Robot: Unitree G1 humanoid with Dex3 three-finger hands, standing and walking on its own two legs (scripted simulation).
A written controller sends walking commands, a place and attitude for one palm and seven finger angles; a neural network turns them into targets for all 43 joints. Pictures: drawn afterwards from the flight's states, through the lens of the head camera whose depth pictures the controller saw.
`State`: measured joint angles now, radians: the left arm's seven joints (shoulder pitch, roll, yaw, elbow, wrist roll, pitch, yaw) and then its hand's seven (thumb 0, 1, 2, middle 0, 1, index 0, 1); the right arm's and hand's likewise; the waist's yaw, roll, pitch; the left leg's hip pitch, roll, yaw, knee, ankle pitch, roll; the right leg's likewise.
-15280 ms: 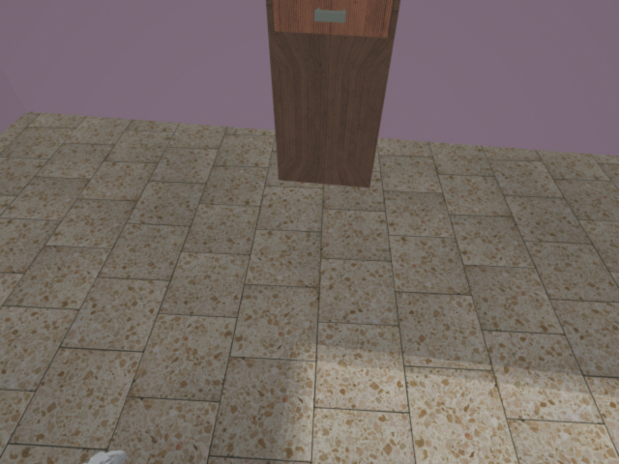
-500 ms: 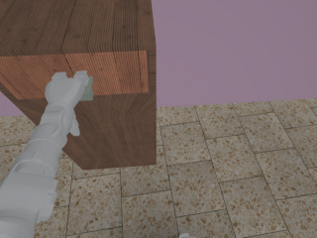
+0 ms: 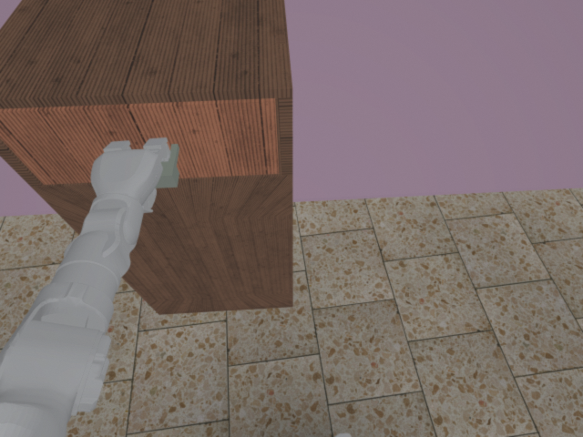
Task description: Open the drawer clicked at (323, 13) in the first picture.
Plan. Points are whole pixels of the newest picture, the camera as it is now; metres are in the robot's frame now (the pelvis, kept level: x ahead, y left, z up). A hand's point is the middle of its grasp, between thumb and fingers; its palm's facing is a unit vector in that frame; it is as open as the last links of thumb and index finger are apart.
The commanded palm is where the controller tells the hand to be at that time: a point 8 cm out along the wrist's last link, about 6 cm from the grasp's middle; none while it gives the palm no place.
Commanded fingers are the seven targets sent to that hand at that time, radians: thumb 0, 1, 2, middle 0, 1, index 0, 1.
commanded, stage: close the thumb around the handle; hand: left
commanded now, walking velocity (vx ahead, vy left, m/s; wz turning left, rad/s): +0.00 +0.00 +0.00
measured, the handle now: (143, 163) +0.51 +0.23 +0.05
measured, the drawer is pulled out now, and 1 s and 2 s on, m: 0.00 0.07 0.19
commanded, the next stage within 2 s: pull the drawer open in 0.16 s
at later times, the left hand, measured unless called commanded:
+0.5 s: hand (141, 206) +0.44 +0.22 +0.03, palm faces -0.02 -0.03 -1.00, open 6.1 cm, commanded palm +0.41 +0.22 +0.09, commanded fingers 0.00 0.90 0.90 -0.40 -1.35 -0.40 -1.35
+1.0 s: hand (135, 238) +0.39 +0.22 +0.03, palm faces -0.02 -0.04 -1.00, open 6.1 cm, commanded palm +0.35 +0.22 +0.09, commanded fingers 0.00 0.90 0.90 -0.40 -1.35 -0.40 -1.35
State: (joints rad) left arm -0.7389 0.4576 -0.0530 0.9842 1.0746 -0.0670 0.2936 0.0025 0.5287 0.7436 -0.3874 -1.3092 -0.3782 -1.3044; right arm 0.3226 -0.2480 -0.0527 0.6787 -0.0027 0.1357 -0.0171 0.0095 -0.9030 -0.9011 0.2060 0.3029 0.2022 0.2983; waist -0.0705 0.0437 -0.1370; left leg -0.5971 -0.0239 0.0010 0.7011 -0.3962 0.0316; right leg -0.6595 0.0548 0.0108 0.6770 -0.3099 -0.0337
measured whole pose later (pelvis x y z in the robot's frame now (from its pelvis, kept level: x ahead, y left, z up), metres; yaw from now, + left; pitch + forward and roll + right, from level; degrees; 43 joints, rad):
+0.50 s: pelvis +0.00 +0.00 +0.00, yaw -1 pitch +16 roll +0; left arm -0.61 0.44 -0.04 0.85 1.06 -0.06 0.31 0.01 0.64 0.79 -0.32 -1.35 -0.37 -1.35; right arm 0.32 -0.25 -0.07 0.68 0.00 0.14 0.00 0.01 -0.90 -0.90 0.21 0.30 0.20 0.30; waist -0.05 0.05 -0.14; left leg -0.56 -0.02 0.02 0.68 -0.39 0.03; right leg -0.63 0.06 0.03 0.66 -0.31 -0.03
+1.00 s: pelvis +0.01 +0.00 +0.01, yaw +0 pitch +12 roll +0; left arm -0.37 0.39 -0.09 0.58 1.05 -0.01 0.28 0.01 0.64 0.79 -0.31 -1.35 -0.38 -1.35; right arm 0.22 -0.25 -0.05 0.63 0.02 0.14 -0.02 0.01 -0.90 -0.90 0.20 0.30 0.20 0.30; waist 0.00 0.05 -0.12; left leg -0.46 -0.03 0.01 0.64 -0.39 0.03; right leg -0.53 0.05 0.02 0.64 -0.31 -0.03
